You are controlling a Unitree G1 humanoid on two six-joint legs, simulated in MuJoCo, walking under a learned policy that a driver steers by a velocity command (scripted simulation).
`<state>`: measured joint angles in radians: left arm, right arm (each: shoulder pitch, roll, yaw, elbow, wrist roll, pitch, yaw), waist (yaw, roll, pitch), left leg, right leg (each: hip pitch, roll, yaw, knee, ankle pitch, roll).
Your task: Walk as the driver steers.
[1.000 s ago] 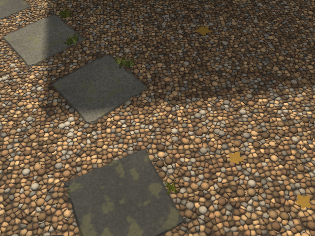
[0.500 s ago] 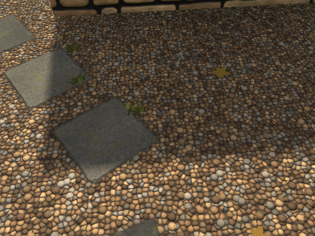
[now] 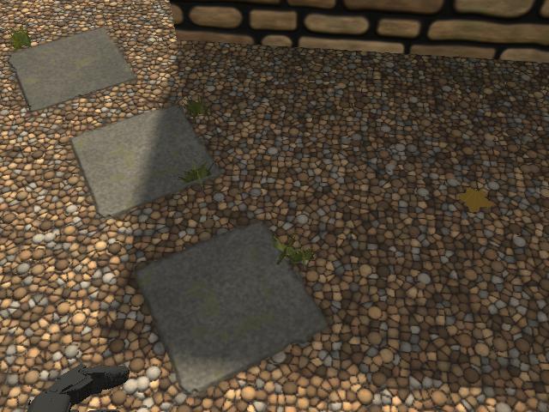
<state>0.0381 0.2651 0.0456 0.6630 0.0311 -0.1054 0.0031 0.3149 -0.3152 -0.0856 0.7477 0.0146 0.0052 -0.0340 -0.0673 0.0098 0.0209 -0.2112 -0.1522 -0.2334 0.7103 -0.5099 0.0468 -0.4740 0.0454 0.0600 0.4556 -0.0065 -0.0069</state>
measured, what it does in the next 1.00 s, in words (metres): walks ahead, turning left: left foot, then right foot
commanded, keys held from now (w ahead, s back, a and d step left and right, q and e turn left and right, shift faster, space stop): q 0.50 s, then w+q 0.20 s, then w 0.30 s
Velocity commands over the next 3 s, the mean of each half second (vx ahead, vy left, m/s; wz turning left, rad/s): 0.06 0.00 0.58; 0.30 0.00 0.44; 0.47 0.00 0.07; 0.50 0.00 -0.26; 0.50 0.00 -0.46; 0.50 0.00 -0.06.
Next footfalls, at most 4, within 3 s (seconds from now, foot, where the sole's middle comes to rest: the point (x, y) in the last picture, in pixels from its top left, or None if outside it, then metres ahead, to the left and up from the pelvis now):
0.42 left None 0.06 0.14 -0.76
0.86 right None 0.23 -0.04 -0.76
1.30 left None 0.37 0.34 -0.76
1.84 right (160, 304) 0.75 0.29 -0.76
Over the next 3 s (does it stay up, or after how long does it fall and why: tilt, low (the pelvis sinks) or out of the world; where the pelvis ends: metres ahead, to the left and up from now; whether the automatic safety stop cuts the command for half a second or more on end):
stays up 1.18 0.42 0.02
